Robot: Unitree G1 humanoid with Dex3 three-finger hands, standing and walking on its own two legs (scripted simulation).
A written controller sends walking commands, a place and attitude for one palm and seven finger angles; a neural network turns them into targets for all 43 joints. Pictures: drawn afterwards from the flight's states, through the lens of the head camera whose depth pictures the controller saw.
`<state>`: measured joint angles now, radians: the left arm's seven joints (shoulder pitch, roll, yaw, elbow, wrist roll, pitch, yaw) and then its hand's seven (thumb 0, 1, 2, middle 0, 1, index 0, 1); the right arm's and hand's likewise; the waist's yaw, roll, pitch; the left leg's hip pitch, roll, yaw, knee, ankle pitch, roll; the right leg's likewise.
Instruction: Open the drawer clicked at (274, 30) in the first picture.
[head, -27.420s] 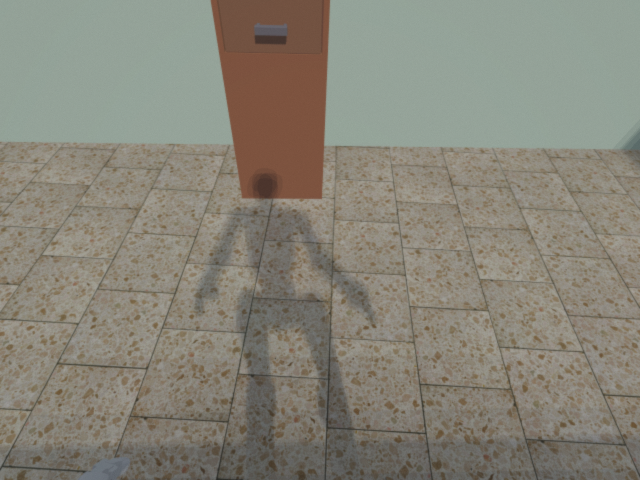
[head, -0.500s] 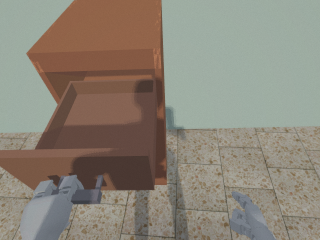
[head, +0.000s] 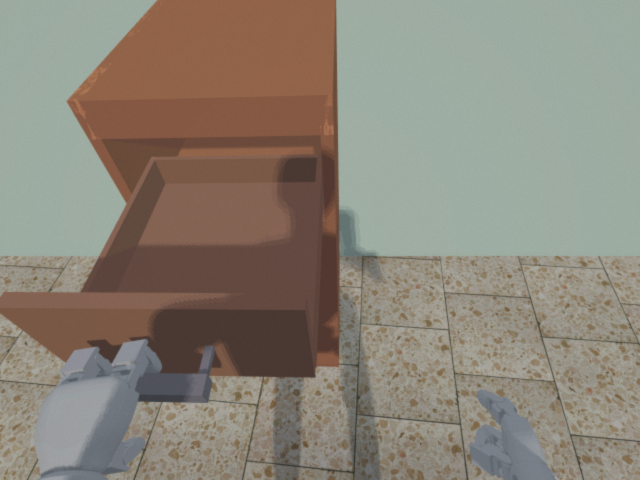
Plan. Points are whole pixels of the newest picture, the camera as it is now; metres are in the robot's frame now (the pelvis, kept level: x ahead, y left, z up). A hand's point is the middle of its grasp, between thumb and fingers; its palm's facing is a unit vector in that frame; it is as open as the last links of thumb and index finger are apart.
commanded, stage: open the thumb to release the handle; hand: left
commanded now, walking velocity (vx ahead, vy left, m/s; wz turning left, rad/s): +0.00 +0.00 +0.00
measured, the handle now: (167, 370) +0.23 +0.21 +0.04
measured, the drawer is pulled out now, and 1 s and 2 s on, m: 0.30 0.29 0.29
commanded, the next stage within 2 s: lift the hand off the handle in 0.10 s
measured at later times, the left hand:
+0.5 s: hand (135, 410) +0.18 +0.25 +0.02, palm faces +0.04 -0.09 -1.00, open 13.5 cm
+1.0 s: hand (117, 384) +0.19 +0.24 +0.08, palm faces +0.09 -0.10 -0.99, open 13.4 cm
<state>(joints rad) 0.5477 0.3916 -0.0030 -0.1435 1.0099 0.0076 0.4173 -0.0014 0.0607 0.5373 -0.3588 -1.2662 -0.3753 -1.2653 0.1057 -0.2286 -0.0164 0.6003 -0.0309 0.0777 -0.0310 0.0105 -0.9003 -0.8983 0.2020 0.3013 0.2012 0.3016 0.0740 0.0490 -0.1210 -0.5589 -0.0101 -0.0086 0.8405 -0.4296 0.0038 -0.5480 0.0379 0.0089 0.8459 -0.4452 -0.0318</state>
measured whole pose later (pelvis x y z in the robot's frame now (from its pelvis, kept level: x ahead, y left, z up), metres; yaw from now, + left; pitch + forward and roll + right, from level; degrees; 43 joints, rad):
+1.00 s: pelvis +0.00 +0.00 +0.02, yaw +0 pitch +4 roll +0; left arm 0.47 0.42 -0.08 -0.31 0.97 0.14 0.26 0.00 -0.49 0.30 -0.32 -1.20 -0.39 -1.23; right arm 0.10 -0.23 0.01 0.59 -0.01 0.09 -0.03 0.01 -0.90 -0.90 0.20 0.30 0.20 0.30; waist 0.10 0.08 -0.09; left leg -0.39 -0.02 -0.01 0.70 -0.37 0.01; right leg -0.37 0.03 0.01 0.70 -0.39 -0.02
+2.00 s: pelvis -0.01 +0.00 +0.04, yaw +1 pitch -2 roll +0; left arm 0.37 0.53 0.02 -0.52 0.82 0.16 -0.04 0.00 -0.49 0.30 -0.32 -1.21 -0.32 -1.20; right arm 0.08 -0.26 0.05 0.58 0.03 0.09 -0.01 0.01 -0.90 -0.90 0.20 0.30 0.20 0.30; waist 0.11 0.12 -0.02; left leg -0.19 -0.02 -0.03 0.47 -0.24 0.00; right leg -0.16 0.03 -0.01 0.47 -0.27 -0.03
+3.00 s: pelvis +0.02 +0.00 +0.04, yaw +2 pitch -2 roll +0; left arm 0.54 0.34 0.30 -0.54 -0.07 -0.11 0.10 0.00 0.07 0.54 -0.27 -0.83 -0.27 -0.83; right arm 0.19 -0.21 0.01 0.63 0.02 -0.12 -0.07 0.01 -0.90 -0.90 0.20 0.30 0.20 0.30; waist 0.04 0.06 0.00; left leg -0.15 -0.02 -0.04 0.48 -0.30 0.00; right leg -0.11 0.03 -0.02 0.45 -0.31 -0.03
